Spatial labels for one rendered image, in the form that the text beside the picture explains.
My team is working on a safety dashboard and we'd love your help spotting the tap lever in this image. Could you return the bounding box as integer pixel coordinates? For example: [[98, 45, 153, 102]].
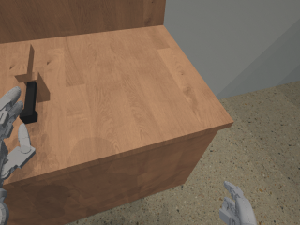
[[19, 81, 38, 124]]

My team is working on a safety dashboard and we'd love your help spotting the robot left forearm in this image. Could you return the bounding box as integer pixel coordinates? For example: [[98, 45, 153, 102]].
[[0, 188, 9, 225]]

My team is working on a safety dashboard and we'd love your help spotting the robot right hand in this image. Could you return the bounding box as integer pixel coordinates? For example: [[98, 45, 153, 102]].
[[219, 181, 257, 225]]

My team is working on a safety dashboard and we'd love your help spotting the robot left hand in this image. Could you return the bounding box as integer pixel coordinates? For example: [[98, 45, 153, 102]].
[[0, 86, 36, 188]]

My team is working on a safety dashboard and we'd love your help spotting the counter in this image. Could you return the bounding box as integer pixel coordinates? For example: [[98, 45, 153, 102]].
[[0, 0, 234, 225]]

